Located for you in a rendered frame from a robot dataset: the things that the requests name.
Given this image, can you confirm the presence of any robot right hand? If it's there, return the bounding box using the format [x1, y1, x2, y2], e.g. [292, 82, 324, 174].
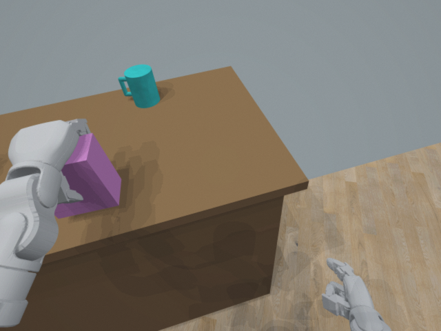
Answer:
[322, 258, 374, 320]

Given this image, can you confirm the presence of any sponge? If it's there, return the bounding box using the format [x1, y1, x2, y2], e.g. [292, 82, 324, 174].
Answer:
[54, 133, 121, 219]

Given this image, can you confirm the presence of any table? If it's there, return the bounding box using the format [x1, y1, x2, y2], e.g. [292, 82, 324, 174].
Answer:
[0, 66, 309, 331]

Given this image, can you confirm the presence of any robot right forearm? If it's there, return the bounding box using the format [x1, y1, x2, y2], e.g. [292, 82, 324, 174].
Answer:
[349, 306, 391, 331]

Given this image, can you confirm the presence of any robot left hand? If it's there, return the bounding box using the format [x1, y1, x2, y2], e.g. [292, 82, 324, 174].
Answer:
[8, 119, 91, 205]

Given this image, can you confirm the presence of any robot left forearm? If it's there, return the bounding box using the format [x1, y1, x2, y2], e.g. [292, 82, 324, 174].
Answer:
[0, 161, 62, 328]

